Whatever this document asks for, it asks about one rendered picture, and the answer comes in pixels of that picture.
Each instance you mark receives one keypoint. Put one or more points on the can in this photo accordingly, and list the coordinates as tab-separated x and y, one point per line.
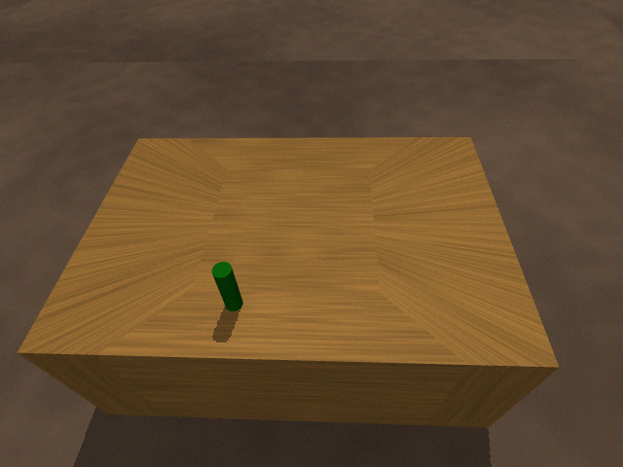
227	285

